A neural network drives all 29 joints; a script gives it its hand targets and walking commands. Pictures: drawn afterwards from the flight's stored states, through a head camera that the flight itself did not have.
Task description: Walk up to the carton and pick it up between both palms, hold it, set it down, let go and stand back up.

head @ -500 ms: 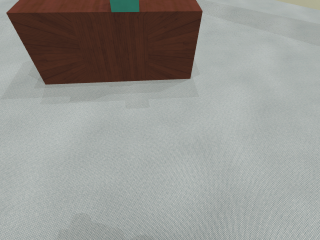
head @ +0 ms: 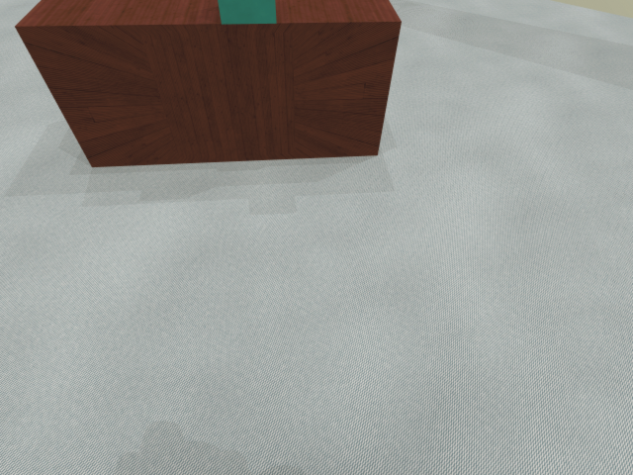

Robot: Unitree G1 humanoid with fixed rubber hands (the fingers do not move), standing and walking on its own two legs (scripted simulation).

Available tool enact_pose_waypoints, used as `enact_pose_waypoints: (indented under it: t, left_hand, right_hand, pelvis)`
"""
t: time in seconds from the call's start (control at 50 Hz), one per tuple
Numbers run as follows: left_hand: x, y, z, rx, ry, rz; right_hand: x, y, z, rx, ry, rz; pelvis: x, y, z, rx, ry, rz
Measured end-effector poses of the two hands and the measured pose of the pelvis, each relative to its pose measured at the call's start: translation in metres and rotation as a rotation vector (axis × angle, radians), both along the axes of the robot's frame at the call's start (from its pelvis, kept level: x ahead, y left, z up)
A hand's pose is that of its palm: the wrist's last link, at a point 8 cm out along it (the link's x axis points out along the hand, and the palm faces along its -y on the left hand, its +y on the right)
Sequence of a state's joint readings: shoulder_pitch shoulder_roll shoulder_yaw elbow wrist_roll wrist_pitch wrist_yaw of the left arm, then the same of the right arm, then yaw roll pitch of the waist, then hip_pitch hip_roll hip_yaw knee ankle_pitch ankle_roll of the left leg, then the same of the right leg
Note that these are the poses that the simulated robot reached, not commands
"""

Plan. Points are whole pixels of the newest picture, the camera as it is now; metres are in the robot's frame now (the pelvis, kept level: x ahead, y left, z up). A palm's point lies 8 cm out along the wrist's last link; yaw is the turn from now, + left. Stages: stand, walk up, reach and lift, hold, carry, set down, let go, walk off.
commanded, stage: stand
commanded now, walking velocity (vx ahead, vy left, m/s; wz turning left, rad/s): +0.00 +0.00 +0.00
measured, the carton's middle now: out of the picture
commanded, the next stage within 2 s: walk up in 0.52 s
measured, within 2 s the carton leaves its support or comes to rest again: neither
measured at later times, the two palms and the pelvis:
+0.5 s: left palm out of the picture -0.03 +0.20 -0.15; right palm out of the picture -0.03 -0.20 -0.15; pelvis +0.00 +0.00 +0.00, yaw +0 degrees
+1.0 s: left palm out of the picture -0.06 +0.26 -0.13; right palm out of the picture +0.08 -0.22 -0.13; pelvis +0.04 +0.04 +0.00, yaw +4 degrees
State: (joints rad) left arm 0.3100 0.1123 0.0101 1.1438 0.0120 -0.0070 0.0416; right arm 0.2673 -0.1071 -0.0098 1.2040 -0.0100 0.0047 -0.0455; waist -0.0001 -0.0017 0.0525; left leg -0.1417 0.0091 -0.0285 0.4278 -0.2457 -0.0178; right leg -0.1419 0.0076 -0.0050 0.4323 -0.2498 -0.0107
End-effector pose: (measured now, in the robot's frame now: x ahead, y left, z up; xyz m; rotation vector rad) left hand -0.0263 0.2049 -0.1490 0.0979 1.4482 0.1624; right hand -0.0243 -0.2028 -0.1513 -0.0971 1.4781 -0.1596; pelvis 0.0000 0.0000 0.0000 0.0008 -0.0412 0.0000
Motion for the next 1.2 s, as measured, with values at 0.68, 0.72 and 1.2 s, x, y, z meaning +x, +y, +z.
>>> enact_pose_waypoints:
  t: [0.68, 0.72, 1.2]
  left_hand:
    - [0.000, -0.008, 0.000, -0.007, 0.007, 0.000]
    - [0.001, -0.008, 0.000, -0.005, 0.003, -0.001]
    - [0.062, 0.165, -0.051, 0.033, 0.052, -0.001]
  right_hand:
    - [-0.009, -0.001, 0.001, 0.006, 0.021, -0.015]
    - [-0.008, -0.002, 0.001, 0.003, 0.019, -0.014]
    - [0.198, 0.063, 0.000, -0.159, -0.296, 0.158]
  pelvis:
    - [0.002, -0.005, 0.000, -0.002, 0.007, -0.001]
    - [0.002, -0.005, 0.000, -0.002, 0.006, 0.000]
    - [0.128, 0.116, -0.045, 0.015, -0.037, 0.070]
